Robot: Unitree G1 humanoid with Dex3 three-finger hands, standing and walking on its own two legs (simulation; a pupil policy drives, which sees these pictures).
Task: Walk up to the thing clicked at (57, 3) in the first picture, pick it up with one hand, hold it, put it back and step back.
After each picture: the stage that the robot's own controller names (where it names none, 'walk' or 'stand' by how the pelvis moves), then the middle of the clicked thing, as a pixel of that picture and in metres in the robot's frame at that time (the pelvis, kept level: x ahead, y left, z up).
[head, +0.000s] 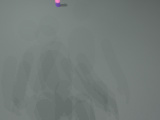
stand; out of the picture +2.20 +0.39 -0.65
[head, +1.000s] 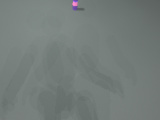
walk; (75, 1) +2.07 +0.18 -0.63
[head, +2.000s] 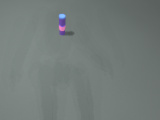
walk; (62, 25) +1.46 +0.21 -0.64
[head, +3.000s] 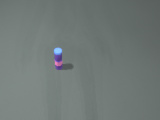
walk; (58, 59) +0.94 +0.20 -0.65
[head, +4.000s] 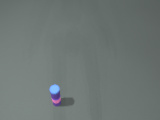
walk; (55, 96) +0.57 +0.19 -0.64
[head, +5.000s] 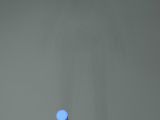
stand; out of the picture +0.38 +0.15 -0.63
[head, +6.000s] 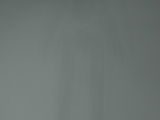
stand; out of the picture +0.34 +0.15 -0.65
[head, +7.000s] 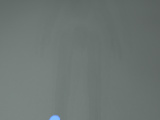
stand; out of the picture +0.36 +0.17 -0.65
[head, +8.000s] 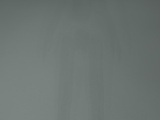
stand; out of the picture +0.33 +0.16 -0.66
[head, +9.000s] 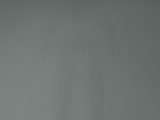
stand; out of the picture +0.34 +0.16 -0.66
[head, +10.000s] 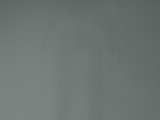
stand; out of the picture +0.33 +0.16 -0.66
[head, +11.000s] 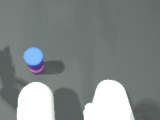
go down; (35, 63) +0.42 +0.16 -0.31
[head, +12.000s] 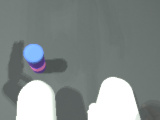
go down; (36, 61) +0.42 +0.16 -0.27
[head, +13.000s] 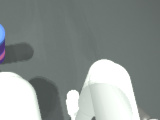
close in; out of the picture +0.42 +0.20 -0.17
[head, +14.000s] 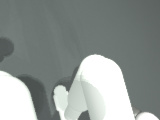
close; out of the picture +0.43 +0.22 -0.16
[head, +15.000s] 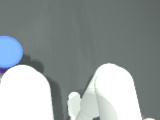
lift; (3, 61) +0.35 +0.21 -0.14
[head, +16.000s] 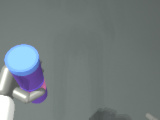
lift; (31, 80) +0.31 +0.16 +0.05
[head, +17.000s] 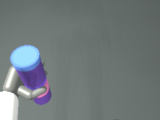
hold; (35, 80) +0.32 +0.16 +0.05
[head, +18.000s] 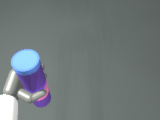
hold; (35, 83) +0.32 +0.16 +0.04
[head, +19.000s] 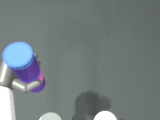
crouch; (29, 72) +0.36 +0.17 -0.02
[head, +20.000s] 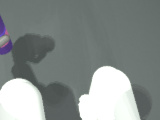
lower; out of the picture +0.48 +0.21 -0.08
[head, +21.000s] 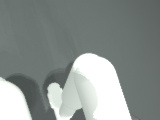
lower; out of the picture +0.45 +0.25 -0.17
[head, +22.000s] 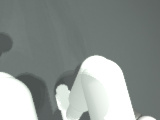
lower; out of the picture +0.43 +0.24 -0.17
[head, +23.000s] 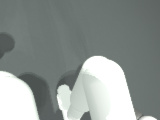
lower; out of the picture +0.43 +0.24 -0.17
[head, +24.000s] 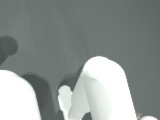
lower; out of the picture +0.42 +0.23 -0.17
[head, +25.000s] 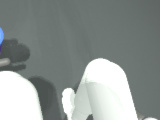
open; out of the picture +0.41 +0.21 -0.17
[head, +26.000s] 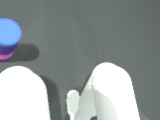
stand; (3, 45) +0.41 +0.20 -0.18
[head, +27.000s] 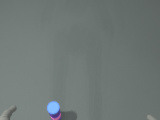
stand; (54, 112) +0.36 +0.14 -0.54
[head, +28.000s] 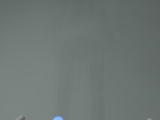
stand; out of the picture +0.36 +0.14 -0.60
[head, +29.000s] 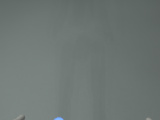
stand; out of the picture +0.35 +0.14 -0.60
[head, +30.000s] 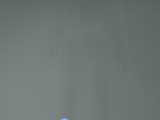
stand; out of the picture +0.38 +0.13 -0.65
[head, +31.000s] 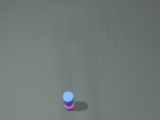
walk; (68, 102) +0.44 +0.10 -0.63
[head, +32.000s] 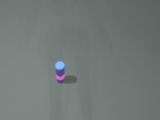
walk; (60, 73) +0.69 +0.13 -0.63
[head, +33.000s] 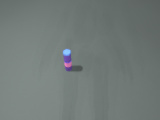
stand; (67, 60) +0.99 +0.20 -0.64
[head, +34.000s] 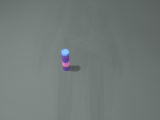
stand; (65, 60) +0.99 +0.17 -0.66
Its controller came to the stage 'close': yes
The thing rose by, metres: 0.69
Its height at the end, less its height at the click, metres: +0.00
